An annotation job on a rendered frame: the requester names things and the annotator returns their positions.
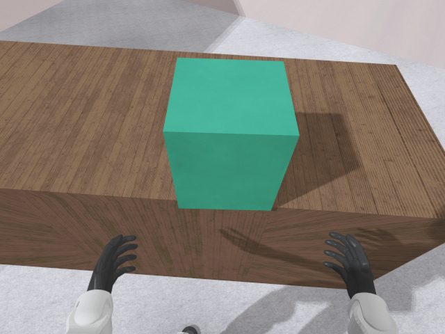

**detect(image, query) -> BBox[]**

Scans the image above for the pedestal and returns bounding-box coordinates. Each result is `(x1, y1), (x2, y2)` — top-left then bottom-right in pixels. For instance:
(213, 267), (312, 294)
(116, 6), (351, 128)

(0, 40), (445, 289)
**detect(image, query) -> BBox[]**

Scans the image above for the left robot hand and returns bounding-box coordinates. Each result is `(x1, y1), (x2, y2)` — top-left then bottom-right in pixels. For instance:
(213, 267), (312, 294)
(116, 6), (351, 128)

(87, 234), (138, 294)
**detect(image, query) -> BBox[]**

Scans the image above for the carton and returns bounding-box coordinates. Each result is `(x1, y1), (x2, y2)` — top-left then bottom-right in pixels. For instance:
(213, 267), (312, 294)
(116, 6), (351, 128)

(163, 58), (300, 211)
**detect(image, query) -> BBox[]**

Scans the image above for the left robot forearm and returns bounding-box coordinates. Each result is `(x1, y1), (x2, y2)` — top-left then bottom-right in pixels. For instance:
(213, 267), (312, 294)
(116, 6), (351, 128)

(65, 289), (113, 334)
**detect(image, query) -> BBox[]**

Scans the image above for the right robot forearm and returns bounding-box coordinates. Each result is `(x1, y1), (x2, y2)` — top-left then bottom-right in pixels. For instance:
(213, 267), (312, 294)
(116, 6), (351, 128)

(347, 292), (398, 334)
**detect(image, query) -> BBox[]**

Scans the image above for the right robot hand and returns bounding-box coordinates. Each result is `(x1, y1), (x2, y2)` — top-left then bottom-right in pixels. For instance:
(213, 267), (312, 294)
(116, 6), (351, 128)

(323, 232), (376, 300)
